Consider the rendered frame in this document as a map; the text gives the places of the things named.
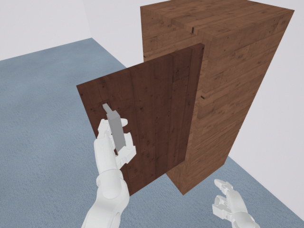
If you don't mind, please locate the robot left hand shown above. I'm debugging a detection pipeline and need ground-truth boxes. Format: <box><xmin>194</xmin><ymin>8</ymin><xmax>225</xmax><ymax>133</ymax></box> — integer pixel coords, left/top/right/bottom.
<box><xmin>94</xmin><ymin>118</ymin><xmax>136</xmax><ymax>174</ymax></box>

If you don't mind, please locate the cupboard door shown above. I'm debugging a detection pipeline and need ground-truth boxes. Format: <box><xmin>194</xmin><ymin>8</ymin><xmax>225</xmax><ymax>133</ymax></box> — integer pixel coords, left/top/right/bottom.
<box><xmin>76</xmin><ymin>43</ymin><xmax>205</xmax><ymax>196</ymax></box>

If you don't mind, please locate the handle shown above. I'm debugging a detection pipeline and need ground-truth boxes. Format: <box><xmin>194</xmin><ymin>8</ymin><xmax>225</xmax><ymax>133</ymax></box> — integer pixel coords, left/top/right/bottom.
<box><xmin>103</xmin><ymin>103</ymin><xmax>126</xmax><ymax>154</ymax></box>

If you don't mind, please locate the robot right forearm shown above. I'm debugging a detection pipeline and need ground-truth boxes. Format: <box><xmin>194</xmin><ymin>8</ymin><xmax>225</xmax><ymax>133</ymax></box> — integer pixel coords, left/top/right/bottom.
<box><xmin>231</xmin><ymin>211</ymin><xmax>260</xmax><ymax>228</ymax></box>

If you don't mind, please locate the robot right hand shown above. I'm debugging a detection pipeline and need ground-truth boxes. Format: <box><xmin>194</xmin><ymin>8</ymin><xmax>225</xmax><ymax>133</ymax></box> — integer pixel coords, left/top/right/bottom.
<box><xmin>212</xmin><ymin>179</ymin><xmax>248</xmax><ymax>222</ymax></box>

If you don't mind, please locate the robot left forearm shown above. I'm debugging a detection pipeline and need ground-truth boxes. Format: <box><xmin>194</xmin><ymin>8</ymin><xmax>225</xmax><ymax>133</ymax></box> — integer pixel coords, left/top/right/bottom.
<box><xmin>81</xmin><ymin>169</ymin><xmax>130</xmax><ymax>228</ymax></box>

